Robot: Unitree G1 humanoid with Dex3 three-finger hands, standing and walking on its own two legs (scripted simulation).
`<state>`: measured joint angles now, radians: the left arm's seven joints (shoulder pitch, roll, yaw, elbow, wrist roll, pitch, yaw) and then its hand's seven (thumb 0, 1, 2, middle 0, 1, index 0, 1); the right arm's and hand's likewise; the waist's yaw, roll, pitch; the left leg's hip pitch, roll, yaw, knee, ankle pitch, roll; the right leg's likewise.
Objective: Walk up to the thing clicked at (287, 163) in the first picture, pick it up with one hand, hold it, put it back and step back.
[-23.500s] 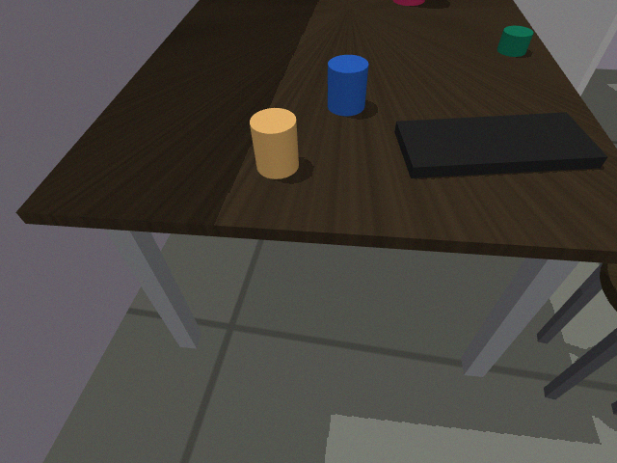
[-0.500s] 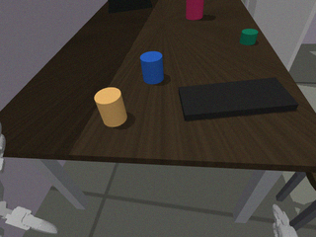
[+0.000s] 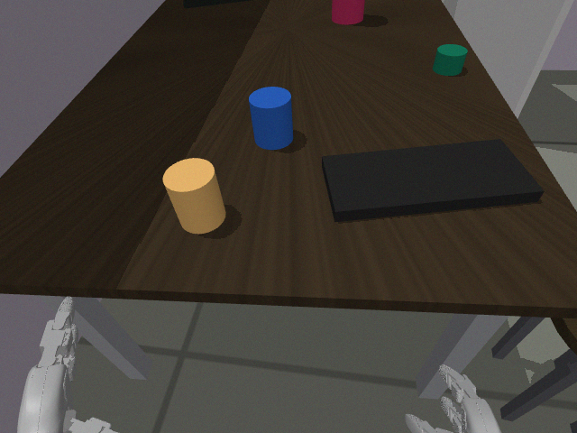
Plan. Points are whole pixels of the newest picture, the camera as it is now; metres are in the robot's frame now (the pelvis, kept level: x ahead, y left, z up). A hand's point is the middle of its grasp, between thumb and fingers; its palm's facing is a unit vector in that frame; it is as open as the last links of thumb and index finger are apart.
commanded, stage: home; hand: left
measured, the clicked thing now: (196, 190) +0.53 +0.20 +0.04
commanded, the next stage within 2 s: none
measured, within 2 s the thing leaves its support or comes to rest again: neither
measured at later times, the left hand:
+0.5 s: hand (189, 419) +0.19 +0.18 -0.10, palm faces +0.07 -0.97 -0.24, open 17.5 cm
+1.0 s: hand out of the picture +0.12 +0.25 -0.13, palm faces -0.06 -0.91 -0.41, open 17.6 cm
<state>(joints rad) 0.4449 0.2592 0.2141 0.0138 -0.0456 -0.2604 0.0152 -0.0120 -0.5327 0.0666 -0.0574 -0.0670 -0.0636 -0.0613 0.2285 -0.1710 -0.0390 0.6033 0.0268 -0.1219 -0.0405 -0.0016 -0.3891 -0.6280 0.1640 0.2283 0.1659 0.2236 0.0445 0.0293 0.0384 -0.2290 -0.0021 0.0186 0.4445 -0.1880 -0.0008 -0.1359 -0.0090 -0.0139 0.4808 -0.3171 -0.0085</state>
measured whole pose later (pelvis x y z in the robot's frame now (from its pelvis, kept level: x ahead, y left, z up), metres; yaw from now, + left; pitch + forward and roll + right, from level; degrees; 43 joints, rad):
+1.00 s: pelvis +0.01 +0.00 +0.00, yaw -1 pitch -1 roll +0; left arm 0.22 0.35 -0.02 0.90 0.04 -0.03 0.03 -0.01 -0.56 0.04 -0.05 -0.05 -0.06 -0.05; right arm 0.18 -0.33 -0.02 0.90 -0.02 0.00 0.02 0.01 -0.90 -0.90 0.21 0.30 0.21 0.30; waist -0.01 0.02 -0.01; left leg -0.22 0.02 0.03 0.47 -0.23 -0.01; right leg -0.12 0.01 0.00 0.47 -0.33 -0.02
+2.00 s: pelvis +0.00 +0.01 +0.01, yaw -1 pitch -2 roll +0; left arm 0.14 0.35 -0.02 1.13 0.01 -0.01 0.01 0.00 -0.57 0.03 -0.05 -0.05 -0.05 -0.05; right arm 0.13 -0.35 0.01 1.13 -0.01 -0.02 0.01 0.01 -0.90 -0.90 0.21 0.30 0.21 0.30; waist -0.01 0.01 0.03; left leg -0.15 0.00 0.04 0.32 -0.14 0.01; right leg -0.04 -0.01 0.01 0.31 -0.23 0.01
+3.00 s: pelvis +0.01 +0.02 +0.01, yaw -1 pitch -2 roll +0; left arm 0.14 0.35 -0.01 1.12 0.01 -0.01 0.01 0.00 0.47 0.79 -0.20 -0.29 -0.20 -0.29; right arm 0.12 -0.35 0.00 1.15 -0.01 -0.01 0.01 0.01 -0.90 -0.89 0.21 0.30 0.21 0.30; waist -0.01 0.00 0.04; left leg -0.14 -0.01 0.03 0.31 -0.14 0.02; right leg -0.02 -0.02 0.00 0.28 -0.23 0.01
